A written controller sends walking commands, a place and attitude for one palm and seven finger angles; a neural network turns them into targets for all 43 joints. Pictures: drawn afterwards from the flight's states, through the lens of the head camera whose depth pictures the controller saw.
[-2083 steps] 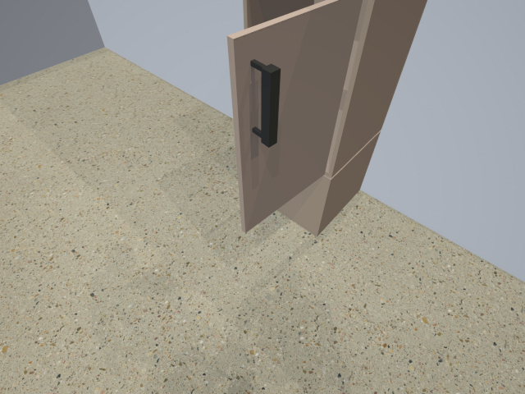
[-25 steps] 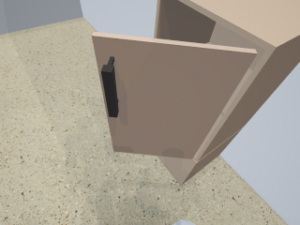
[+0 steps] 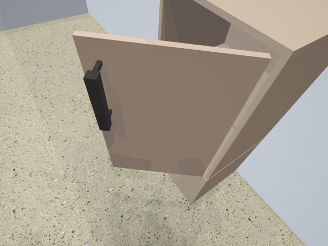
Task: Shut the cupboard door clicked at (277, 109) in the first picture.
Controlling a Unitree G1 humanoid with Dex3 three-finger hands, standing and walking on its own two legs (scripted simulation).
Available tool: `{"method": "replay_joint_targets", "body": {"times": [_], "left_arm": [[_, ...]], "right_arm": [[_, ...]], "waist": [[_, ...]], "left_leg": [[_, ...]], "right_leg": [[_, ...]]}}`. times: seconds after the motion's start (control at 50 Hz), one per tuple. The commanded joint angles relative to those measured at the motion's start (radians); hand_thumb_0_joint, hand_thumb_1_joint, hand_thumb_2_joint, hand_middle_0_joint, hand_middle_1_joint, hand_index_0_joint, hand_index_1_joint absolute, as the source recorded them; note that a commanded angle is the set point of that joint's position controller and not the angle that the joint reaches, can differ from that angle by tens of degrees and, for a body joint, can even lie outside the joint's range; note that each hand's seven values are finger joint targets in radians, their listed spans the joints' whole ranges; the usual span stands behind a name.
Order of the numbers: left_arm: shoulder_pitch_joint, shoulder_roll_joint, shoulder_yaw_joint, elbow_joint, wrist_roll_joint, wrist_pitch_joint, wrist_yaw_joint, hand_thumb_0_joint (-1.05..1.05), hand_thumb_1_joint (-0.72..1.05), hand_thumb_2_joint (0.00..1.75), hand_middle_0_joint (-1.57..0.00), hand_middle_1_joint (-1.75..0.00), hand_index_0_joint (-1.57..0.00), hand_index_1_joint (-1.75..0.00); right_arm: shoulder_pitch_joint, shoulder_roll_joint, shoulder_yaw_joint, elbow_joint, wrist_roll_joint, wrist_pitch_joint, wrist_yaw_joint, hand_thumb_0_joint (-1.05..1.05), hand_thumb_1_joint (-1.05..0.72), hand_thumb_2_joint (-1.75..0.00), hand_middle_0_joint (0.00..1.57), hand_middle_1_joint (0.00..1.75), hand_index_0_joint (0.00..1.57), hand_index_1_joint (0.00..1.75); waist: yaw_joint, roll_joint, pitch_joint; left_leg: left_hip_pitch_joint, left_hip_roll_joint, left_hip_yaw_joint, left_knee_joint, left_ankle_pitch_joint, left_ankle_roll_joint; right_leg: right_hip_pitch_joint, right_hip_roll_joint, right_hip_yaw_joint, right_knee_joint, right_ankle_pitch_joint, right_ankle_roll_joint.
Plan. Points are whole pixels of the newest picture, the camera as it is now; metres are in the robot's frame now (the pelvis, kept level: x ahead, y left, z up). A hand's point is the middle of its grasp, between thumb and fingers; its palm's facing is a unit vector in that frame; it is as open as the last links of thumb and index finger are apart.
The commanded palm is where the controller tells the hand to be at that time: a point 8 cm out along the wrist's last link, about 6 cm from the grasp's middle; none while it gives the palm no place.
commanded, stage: come to a stop and stand still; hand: left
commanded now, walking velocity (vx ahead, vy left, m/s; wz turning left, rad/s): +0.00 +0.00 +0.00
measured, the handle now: (102, 98) +0.41 +0.18 +0.12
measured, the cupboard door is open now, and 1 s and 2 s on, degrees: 50 50 50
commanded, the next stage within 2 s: look again from close up in 0.68 s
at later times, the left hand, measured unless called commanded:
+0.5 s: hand out of the picture -0.03 +0.18 -0.16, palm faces +0.00 -0.98 -0.19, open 7.4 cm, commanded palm none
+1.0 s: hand out of the picture -0.06 +0.17 -0.17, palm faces -0.01 -0.98 -0.20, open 7.4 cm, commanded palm none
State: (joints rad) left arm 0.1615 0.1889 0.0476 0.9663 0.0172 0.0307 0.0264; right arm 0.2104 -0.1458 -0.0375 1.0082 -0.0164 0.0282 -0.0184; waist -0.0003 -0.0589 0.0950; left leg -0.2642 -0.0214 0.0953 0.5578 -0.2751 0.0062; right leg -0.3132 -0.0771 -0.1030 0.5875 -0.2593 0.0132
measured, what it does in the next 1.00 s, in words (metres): steps on the spot: right foot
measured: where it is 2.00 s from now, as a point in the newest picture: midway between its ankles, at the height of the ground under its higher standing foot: outside the picture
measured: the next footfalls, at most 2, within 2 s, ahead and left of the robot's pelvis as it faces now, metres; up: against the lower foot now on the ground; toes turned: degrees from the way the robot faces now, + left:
right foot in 0.34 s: -0.06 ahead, -0.13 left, +0.00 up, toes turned -3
right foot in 1.56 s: +0.01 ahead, -0.11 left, +0.00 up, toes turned +0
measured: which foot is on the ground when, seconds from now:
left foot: down 0.00-1.00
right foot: down 0.00-0.00, up 0.02-0.32, down 0.34-1.00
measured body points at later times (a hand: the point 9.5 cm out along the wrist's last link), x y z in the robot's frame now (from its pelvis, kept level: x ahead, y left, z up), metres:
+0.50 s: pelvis -0.04 +0.00 +0.01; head -0.03 +0.01 +0.46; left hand -0.03 +0.23 -0.15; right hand -0.01 -0.23 -0.14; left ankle +0.01 +0.08 -0.73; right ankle -0.10 -0.12 -0.73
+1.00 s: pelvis -0.04 +0.01 +0.00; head -0.02 -0.01 +0.45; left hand -0.06 +0.22 -0.15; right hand -0.06 -0.21 -0.16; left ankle +0.01 +0.08 -0.73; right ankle -0.10 -0.12 -0.73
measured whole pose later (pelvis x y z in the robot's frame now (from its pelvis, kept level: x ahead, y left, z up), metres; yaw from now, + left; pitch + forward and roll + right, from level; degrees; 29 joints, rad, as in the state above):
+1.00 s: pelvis -0.04 +0.01 +0.00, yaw +0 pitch +0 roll -1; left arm 0.34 0.13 -0.02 1.09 0.02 -0.02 0.04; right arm 0.32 -0.15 0.01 1.08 -0.03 0.00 -0.01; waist -0.02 0.04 0.02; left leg -0.34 -0.01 0.10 0.55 -0.22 0.07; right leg -0.15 -0.02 -0.05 0.51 -0.37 0.01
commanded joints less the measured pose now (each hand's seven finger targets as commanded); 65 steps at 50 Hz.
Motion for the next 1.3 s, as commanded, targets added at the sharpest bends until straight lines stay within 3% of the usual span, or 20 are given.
{"method": "replay_joint_targets", "body": {"times": [0.0, 0.02, 0.06, 0.12, 0.22, 0.28, 0.32, 0.34, 0.36, 0.4, 0.54, 0.66, 0.74, 0.76, 0.78, 0.8, 0.82, 0.88, 1.0, 1.28], "left_arm": [[0.023, 0.067, 0.019, -0.055, -0.002, 0.015, 0.013, 0.0, 0.9, 0.9, -0.2, -0.3, -0.2, -0.3], [0.039, 0.065, 0.02, -0.049, 0.003, 0.022, 0.012, 0.0, 0.9, 0.9, -0.2, -0.3, -0.2, -0.3], [0.055, 0.06, 0.021, -0.021, 0.008, 0.022, 0.006, 0.0, 0.9, 0.9, -0.2, -0.3, -0.2, -0.3], [0.077, 0.044, 0.008, 0.001, 0.007, 0.01, 0.004, 0.0, 0.9, 0.9, -0.2, -0.3, -0.2, -0.3], [0.088, 0.045, -0.004, 0.017, 0.002, 0.003, 0.009, 0.0, 0.9, 0.9, -0.2, -0.3, -0.2, -0.3], [0.171, 0.057, -0.006, 0.061, 0.001, -0.01, 0.015, 0.0, 0.9, 0.9, -0.2, -0.3, -0.2, -0.3], [0.165, 0.091, -0.008, 0.071, 0.005, -0.024, 0.018, 0.0, 0.9, 0.9, -0.2, -0.3, -0.2, -0.3], [0.15, 0.101, -0.012, 0.068, 0.001, -0.027, 0.016, 0.0, 0.9, 0.9, -0.2, -0.3, -0.2, -0.3], [0.148, 0.1, -0.017, 0.068, -0.002, -0.026, 0.014, 0.0, 0.9, 0.9, -0.2, -0.3, -0.2, -0.3], [0.149, 0.074, -0.023, 0.082, -0.003, -0.037, 0.014, 0.0, 0.9, 0.9, -0.2, -0.3, -0.2, -0.3], [0.195, 0.062, -0.034, 0.11, -0.004, -0.031, 0.013, 0.0, 0.9, 0.9, -0.2, -0.3, -0.2, -0.3], [0.236, 0.05, -0.036, 0.13, -0.006, -0.031, 0.013, 0.0, 0.9, 0.9, -0.2, -0.3, -0.2, -0.3], [0.258, 0.033, -0.037, 0.136, -0.006, -0.036, 0.014, 0.0, 0.9, 0.9, -0.2, -0.3, -0.2, -0.3], [0.265, 0.042, -0.061, 0.135, 0.024, -0.074, 0.047, 0.0, 0.9, 0.9, -0.2, -0.3, -0.2, -0.3], [0.23, 0.086, -0.044, 0.095, 0.007, -0.076, 0.041, 0.0, 0.9, 0.9, -0.2, -0.3, -0.2, -0.3], [0.203, 0.075, -0.043, 0.082, 0.006, -0.072, 0.033, 0.0, 0.9, 0.9, -0.2, -0.3, -0.2, -0.3], [0.221, 0.072, -0.046, 0.082, 0.006, -0.078, 0.03, 0.0, 0.9, 0.9, -0.2, -0.3, -0.2, -0.3], [0.243, 0.038, -0.049, 0.087, -0.001, -0.071, 0.026, 0.0, 0.9, 0.9, -0.2, -0.3, -0.2, -0.3], [0.249, 0.022, -0.058, 0.089, -0.004, -0.068, 0.027, 0.0, 0.9, 0.9, -0.2, -0.3, -0.2, -0.3], [0.233, 0.075, -0.048, 0.082, -0.003, -0.054, 0.026, 0.0, 0.9, 0.9, -0.2, -0.3, -0.2, -0.3]], "right_arm": [[0.012, -0.16, -0.024, -0.067, -0.015, -0.015, -0.008, 0.0, -0.9, -0.9, 0.2, 0.3, 0.2, 0.3], [-0.008, -0.148, -0.02, -0.077, -0.013, -0.022, -0.015, 0.0, -0.9, -0.9, 0.2, 0.3, 0.2, 0.3], [-0.016, -0.137, -0.016, -0.073, -0.012, -0.026, -0.021, 0.0, -0.9, -0.9, 0.2, 0.3, 0.2, 0.3], [0.01, -0.142, -0.015, -0.062, -0.008, -0.031, -0.024, 0.0, -0.9, -0.9, 0.2, 0.3, 0.2, 0.3], [0.063, -0.151, -0.016, -0.022, -0.005, -0.033, -0.023, 0.0, -0.9, -0.9, 0.2, 0.3, 0.2, 0.3], [0.049, -0.143, -0.012, -0.008, 0.006, -0.035, -0.016, 0.0, -0.9, -0.9, 0.2, 0.3, 0.2, 0.3], [0.038, -0.1, -0.003, -0.003, 0.013, -0.033, -0.009, 0.0, -0.9, -0.9, 0.2, 0.3, 0.2, 0.3], [0.042, -0.095, 0.003, -0.001, 0.011, -0.032, -0.005, 0.0, -0.9, -0.9, 0.2, 0.3, 0.2, 0.3], [0.05, -0.094, 0.004, 0.008, 0.007, -0.033, -0.001, 0.0, -0.9, -0.9, 0.2, 0.3, 0.2, 0.3], [0.049, -0.11, 0.001, 0.031, 0.003, -0.033, -0.002, 0.0, -0.9, -0.9, 0.2, 0.3, 0.2, 0.3], [0.061, -0.102, 0.018, 0.082, 0.005, -0.023, -0.002, 0.0, -0.9, -0.9, 0.2, 0.3, 0.2, 0.3], [0.094, -0.09, 0.021, 0.103, 0.005, -0.024, -0.006, 0.0, -0.9, -0.9, 0.2, 0.3, 0.2, 0.3], [0.119, -0.081, 0.02, 0.112, 0.006, -0.03, -0.009, 0.0, -0.9, -0.9, 0.2, 0.3, 0.2, 0.3], [0.044, -0.126, 0.03, 0.04, 0.002, -0.053, 0.005, 0.0, -0.9, -0.9, 0.2, 0.3, 0.2, 0.3], [0.107, -0.08, 0.026, 0.02, 0.004, -0.044, 0.012, 0.0, -0.9, -0.9, 0.2, 0.3, 0.2, 0.3], [0.125, -0.092, 0.019, 0.034, -0.002, -0.037, 0.012, 0.0, -0.9, -0.9, 0.2, 0.3, 0.2, 0.3], [0.151, -0.081, 0.026, 0.035, -0.006, -0.043, 0.012, 0.0, -0.9, -0.9, 0.2, 0.3, 0.2, 0.3], [0.156, -0.094, 0.026, 0.014, -0.002, -0.048, 0.006, 0.0, -0.9, -0.9, 0.2, 0.3, 0.2, 0.3], [0.144, -0.101, 0.031, 0.02, 0.003, -0.059, 0.002, 0.0, -0.9, -0.9, 0.2, 0.3, 0.2, 0.3], [0.09, -0.128, 0.03, 0.048, 0.005, -0.066, -0.004, 0.0, -0.9, -0.9, 0.2, 0.3, 0.2, 0.3]], "waist": [[0.008, 0.269, -0.081], [0.019, 0.283, -0.062], [0.024, 0.177, -0.05], [0.015, 0.095, -0.1], [-0.009, 0.154, -0.149], [0.017, 0.097, -0.167], [0.001, 0.003, -0.089], [-0.01, -0.008, -0.071], [-0.016, 0.027, -0.073], [-0.016, -0.059, -0.095], [-0.008, 0.043, 0.039], [-0.002, 0.073, 0.019], [0.001, 0.054, -0.007], [0.016, 0.13, 0.056], [-0.037, 0.093, -0.003], [-0.044, 0.139, 0.022], [-0.036, 0.163, -0.037], [-0.026, 0.096, -0.088], [-0.009, -0.004, -0.036], [0.002, 0.075, -0.06]], "left_leg": [[-0.069, 0.324, -0.308, -0.339, 0.213, 0.172], [-0.075, 0.31, -0.312, -0.358, 0.198, 0.185], [-0.023, 0.283, -0.276, -0.324, 0.248, 0.182], [0.128, 0.264, -0.23, -0.286, 0.389, 0.184], [0.238, 0.259, -0.247, -0.268, 0.459, 0.172], [0.174, 0.205, -0.213, -0.235, 0.324, 0.099], [0.084, 0.125, -0.146, -0.206, 0.169, 0.023], [0.103, 0.104, -0.127, -0.211, 0.12, 0.008], [0.145, 0.098, -0.134, -0.226, 0.125, 0.007], [0.169, 0.122, -0.128, -0.203, 0.204, 0.015], [0.097, 0.113, -0.143, -0.278, 0.012, 0.009], [0.081, 0.116, -0.155, -0.301, -0.034, 0.008], [0.094, 0.12, -0.152, -0.292, 0.005, 0.012], [0.014, 0.123, -0.126, -0.075, 0.188, -0.003], [0.036, 0.107, -0.131, -0.084, 0.015, 0.008], [0.011, 0.102, -0.131, -0.1, -0.043, 0.016], [0.016, 0.105, -0.143, -0.097, 0.013, 0.019], [0.007, 0.116, -0.165, -0.119, 0.015, 0.042], [0.014, 0.126, -0.156, -0.133, 0.122, 0.056], [0.095, 0.131, -0.127, -0.155, 0.244, 0.056]], "right_leg": [[0.033, 0.019, 0.072, 0.231, -0.267, -0.001], [0.006, 0.016, 0.102, 0.309, -0.273, -0.008], [-0.047, 0.02, 0.121, 0.37, -0.218, -0.009], [-0.067, 0.017, 0.098, 0.288, -0.206, 0.006], [0.011, 0.016, 0.076, 0.039, -0.202, 0.012], [0.166, 0.011, 0.072, -0.224, 0.004, 0.007], [0.161, -0.082, 0.183, -0.291, 0.097, -0.038], [0.108, -0.121, 0.203, -0.299, 0.07, -0.057], [0.066, -0.117, 0.188, -0.284, 0.034, -0.06], [0.086, -0.07, 0.163, -0.275, 0.078, -0.036], [0.028, -0.049, 0.161, -0.322, -0.105, -0.029], [0.052, -0.035, 0.149, -0.308, -0.1, -0.029], [0.068, -0.034, 0.148, -0.3, -0.058, -0.032], [0.027, -0.053, 0.176, -0.289, 0.129, -0.052], [-0.001, -0.072, 0.186, -0.299, -0.102, -0.074], [-0.025, -0.052, 0.173, -0.276, -0.196, -0.083], [0.026, -0.039, 0.165, -0.25, -0.111, -0.093], [0.059, -0.003, 0.139, -0.179, -0.093, -0.087], [0.053, -0.005, 0.142, -0.171, -0.015, -0.067], [0.095, -0.018, 0.144, -0.183, 0.077, -0.048]]}}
